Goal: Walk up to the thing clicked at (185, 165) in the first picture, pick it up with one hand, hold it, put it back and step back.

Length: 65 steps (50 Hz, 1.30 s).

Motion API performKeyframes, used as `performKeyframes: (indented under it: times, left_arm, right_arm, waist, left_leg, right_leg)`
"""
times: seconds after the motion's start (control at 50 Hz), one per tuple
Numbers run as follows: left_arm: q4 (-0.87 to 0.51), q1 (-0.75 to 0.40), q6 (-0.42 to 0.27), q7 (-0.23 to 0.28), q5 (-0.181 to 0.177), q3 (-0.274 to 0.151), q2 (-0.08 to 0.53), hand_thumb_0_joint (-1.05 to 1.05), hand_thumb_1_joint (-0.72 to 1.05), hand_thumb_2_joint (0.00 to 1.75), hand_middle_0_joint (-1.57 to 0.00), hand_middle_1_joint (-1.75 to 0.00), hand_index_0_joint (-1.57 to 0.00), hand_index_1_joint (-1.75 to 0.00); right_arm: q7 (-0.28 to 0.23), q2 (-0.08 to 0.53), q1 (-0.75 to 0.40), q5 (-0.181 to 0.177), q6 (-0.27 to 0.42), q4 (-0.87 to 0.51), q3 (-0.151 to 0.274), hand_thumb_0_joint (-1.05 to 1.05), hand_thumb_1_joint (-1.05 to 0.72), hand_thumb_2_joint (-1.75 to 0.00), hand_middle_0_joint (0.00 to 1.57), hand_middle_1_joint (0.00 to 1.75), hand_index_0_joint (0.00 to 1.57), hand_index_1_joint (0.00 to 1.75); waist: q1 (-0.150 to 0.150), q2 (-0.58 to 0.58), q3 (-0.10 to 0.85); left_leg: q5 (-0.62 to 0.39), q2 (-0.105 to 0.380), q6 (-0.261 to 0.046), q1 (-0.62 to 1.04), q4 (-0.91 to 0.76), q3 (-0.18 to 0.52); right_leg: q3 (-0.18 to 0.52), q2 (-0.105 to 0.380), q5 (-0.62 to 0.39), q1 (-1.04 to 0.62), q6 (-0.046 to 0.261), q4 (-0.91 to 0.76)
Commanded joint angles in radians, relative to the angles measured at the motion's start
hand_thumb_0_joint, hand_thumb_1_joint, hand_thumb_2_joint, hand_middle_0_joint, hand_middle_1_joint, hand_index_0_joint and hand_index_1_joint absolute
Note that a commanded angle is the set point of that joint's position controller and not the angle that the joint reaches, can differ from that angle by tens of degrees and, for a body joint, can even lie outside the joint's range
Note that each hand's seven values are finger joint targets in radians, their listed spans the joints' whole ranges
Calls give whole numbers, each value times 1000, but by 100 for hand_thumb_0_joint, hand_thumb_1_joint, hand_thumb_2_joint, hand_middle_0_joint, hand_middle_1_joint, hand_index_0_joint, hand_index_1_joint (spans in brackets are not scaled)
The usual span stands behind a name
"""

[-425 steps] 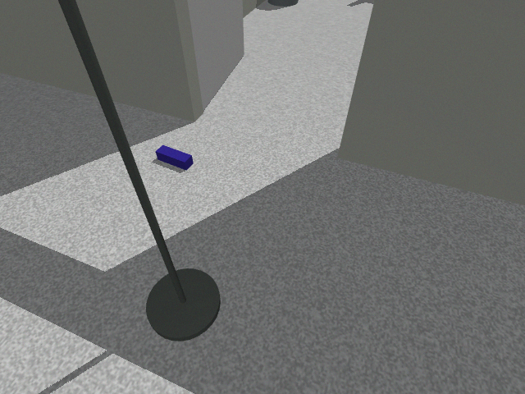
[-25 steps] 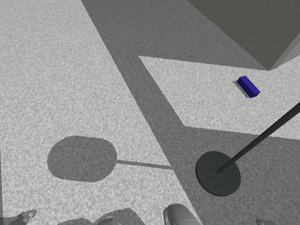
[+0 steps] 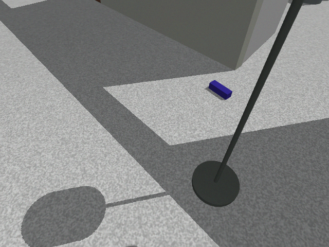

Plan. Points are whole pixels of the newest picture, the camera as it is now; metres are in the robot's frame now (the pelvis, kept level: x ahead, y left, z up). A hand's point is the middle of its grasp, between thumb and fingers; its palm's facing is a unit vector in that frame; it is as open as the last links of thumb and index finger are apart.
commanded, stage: walk up
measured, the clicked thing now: (220, 89) +1.49 -0.52 -0.71
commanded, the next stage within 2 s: none
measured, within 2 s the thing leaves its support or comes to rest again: neither
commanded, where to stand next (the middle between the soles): +0.09 -0.02 m, yaw -12 degrees
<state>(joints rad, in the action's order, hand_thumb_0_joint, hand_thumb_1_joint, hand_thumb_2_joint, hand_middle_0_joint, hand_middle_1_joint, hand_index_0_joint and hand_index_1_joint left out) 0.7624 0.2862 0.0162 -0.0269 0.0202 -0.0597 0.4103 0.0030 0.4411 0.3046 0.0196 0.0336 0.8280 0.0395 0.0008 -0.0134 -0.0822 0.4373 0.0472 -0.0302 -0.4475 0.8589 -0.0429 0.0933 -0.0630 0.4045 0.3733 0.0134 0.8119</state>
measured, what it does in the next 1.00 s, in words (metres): steps on the spot, turning left: left foot, then right foot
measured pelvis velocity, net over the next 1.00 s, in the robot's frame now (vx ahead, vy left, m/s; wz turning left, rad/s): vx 0.02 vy -0.06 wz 0.38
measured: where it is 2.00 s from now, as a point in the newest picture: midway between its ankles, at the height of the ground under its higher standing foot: outside the picture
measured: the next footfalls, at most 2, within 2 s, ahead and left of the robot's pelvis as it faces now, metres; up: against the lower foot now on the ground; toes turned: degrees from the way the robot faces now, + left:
left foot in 0.02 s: +0.09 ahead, +0.12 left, +0.00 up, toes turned +3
right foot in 0.32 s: +0.07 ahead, -0.15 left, +0.00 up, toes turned -6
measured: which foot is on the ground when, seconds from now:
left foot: up 0.00-0.00, down 0.02-0.36, up 0.38-0.64, down 0.66-0.94, up 0.96-1.00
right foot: down 0.00-0.04, up 0.06-0.30, down 0.32-0.68, up 0.70-0.90, down 0.92-1.00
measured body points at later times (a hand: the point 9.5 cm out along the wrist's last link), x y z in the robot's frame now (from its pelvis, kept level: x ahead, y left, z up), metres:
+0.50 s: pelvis +0.00 -0.04 +0.01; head +0.04 -0.05 +0.46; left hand +0.13 +0.28 -0.07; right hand +0.06 -0.37 -0.10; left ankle +0.03 +0.11 -0.65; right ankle +0.03 -0.15 -0.70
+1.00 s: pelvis +0.02 -0.06 +0.00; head +0.06 -0.05 +0.45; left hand -0.01 +0.29 -0.10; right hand +0.21 -0.35 -0.11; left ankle +0.01 +0.10 -0.67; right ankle +0.09 -0.15 -0.70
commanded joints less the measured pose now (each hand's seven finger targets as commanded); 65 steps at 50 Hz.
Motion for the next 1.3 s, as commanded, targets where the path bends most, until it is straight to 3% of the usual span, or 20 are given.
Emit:
performKeyframes:
  times: [0.0,0.04,0.14,0.26,0.28,0.3,0.34,0.36,0.62,0.64,0.68,0.74,0.88,0.92,0.94,1.02,1.18,1.22,1.24,1.28]
  left_arm:
    - [-99,-67,-22,23,-19,-44,144,0,90,90,-20,-30,-20,-30]
    - [-48,-22,-21,45,-7,-63,259,0,90,90,-20,-30,-20,-30]
    - [39,41,-37,11,-14,-67,223,0,90,90,-20,-30,-20,-30]
    - [75,74,-56,19,-7,-57,172,0,90,90,-20,-30,-20,-30]
    - [0,-65,-62,18,16,-81,203,0,90,90,-20,-30,-20,-30]
    - [-21,-68,-62,26,29,-95,242,0,90,90,-20,-30,-20,-30]
    - [-9,-23,-61,39,21,-102,355,0,90,90,-20,-30,-20,-30]
    - [-43,-45,-55,36,9,-88,324,0,90,90,-20,-30,-20,-30]
    - [-73,-221,-11,4,7,-74,259,0,90,90,-20,-30,-20,-30]
    - [-75,-217,-1,2,0,-57,204,0,90,90,-20,-30,-20,-30]
    - [-118,-316,-7,13,-2,-57,222,0,90,90,-20,-30,-20,-30]
    - [-17,-156,-25,15,-20,-64,224,0,90,90,-20,-30,-20,-30]
    - [30,-44,-47,33,-4,-79,189,0,90,90,-20,-30,-20,-30]
    - [8,-65,-50,36,18,-118,362,0,90,90,-20,-30,-20,-30]
    - [-7,-126,-46,34,15,-119,377,0,90,90,-20,-30,-20,-30]
    - [11,-170,-63,38,14,-93,291,0,90,90,-20,-30,-20,-30]
    - [10,-107,-44,22,-5,-75,278,0,90,90,-20,-30,-20,-30]
    - [13,-58,-34,22,-12,-44,195,0,90,90,-20,-30,-20,-30]
    - [-9,-69,-31,23,-24,-34,154,0,90,90,-20,-30,-20,-30]
    - [9,-126,-28,37,-15,-56,242,0,90,90,-20,-30,-20,-30]
  right_arm:
    - [-28,248,128,29,56,-49,88,0,-90,-90,20,30,20,30]
    - [-19,360,11,7,56,-87,118,0,-90,-90,20,30,20,30]
    - [-13,268,-46,11,50,-80,85,0,-90,-90,20,30,20,30]
    - [6,240,-90,14,3,-97,73,0,-90,-90,20,30,20,30]
    - [7,184,-9,3,-21,-115,59,0,-90,-90,20,30,20,30]
    - [4,154,16,-5,-22,-119,49,0,-90,-90,20,30,20,30]
    - [-19,167,-94,-20,-27,-168,70,0,-90,-90,20,30,20,30]
    - [-31,195,-98,6,-35,-153,84,0,-90,-90,20,30,20,30]
    - [0,180,137,-11,0,0,108,0,-90,-90,20,30,20,30]
    - [-12,236,171,1,10,2,122,0,-90,-90,20,30,20,30]
    - [-24,428,142,10,22,-46,153,0,-90,-90,20,30,20,30]
    - [-35,311,-25,6,23,-91,113,0,-90,-90,20,30,20,30]
    - [-27,209,-76,2,-6,-125,70,0,-90,-90,20,30,20,30]
    - [-44,151,-67,-5,-14,-142,59,0,-90,-90,20,30,20,30]
    - [-56,217,-62,4,-16,-123,81,0,-90,-90,20,30,20,30]
    - [-11,209,9,-2,-12,-56,92,0,-90,-90,20,30,20,30]
    - [0,152,-23,-9,5,-17,78,0,-90,-90,20,30,20,30]
    - [-15,217,20,6,20,-2,99,0,-90,-90,20,30,20,30]
    - [-20,334,-3,13,23,-33,119,0,-90,-90,20,30,20,30]
    - [-23,311,-42,2,16,-35,113,0,-90,-90,20,30,20,30]
  waist:
    - [-79,-93,81]
    - [-36,-135,39]
    - [-8,-162,19]
    - [13,-169,79]
    - [24,-74,35]
    - [38,-22,53]
    - [77,253,131]
    - [74,191,102]
    - [-35,120,104]
    - [-62,-41,93]
    - [-84,-194,25]
    - [9,-139,85]
    - [78,-111,173]
    - [80,260,147]
    - [54,216,94]
    - [4,169,24]
    - [5,197,127]
    - [-21,-8,182]
    - [-22,-245,158]
    - [-20,-99,93]
  left_leg:
    - [32,123,-56,355,-416,298]
    - [273,477,-247,204,-617,734]
    - [30,243,-147,165,-513,233]
    - [-95,225,-132,99,-337,75]
    - [-434,130,-110,-79,-266,207]
    - [-460,110,-49,-197,-171,180]
    - [140,-26,17,-217,214,36]
    - [143,22,14,-196,302,86]
    - [-103,-85,28,244,-245,-86]
    - [-10,-29,-17,310,-376,80]
    - [59,360,-298,221,-582,895]
    - [-29,197,-220,211,-413,488]
    - [-458,47,-97,-39,-114,302]
    - [135,-118,6,-305,237,91]
    - [183,-64,3,-270,359,170]
    - [-28,0,15,-163,248,103]
    - [-124,-89,13,154,-231,-56]
    - [-114,-6,-60,363,-353,163]
    - [-112,249,-192,370,-453,628]
    - [-180,266,-266,223,-441,573]
  right_leg:
    - [155,55,-93,304,77,78]
    - [101,5,169,304,16,324]
    - [-9,58,31,177,1,196]
    - [-159,21,-71,-95,4,-182]
    - [-122,1,-29,-230,27,-262]
    - [-32,68,-58,-364,67,-263]
    - [405,508,-277,-225,272,-423]
    - [360,581,-253,-167,301,-454]
    - [-177,353,21,51,106,-103]
    - [-213,290,79,161,60,105]
    - [-41,140,248,394,-10,341]
    - [-34,174,103,277,10,265]
    - [-96,73,-55,-177,47,-231]
    - [487,535,51,-233,236,-491]
    - [573,609,48,-129,314,-520]
    - [121,373,-12,-70,183,-405]
    - [-81,367,-322,-81,145,-185]
    - [-168,300,-228,89,53,86]
    - [-191,127,77,306,-11,197]
    - [-63,176,241,217,-3,234]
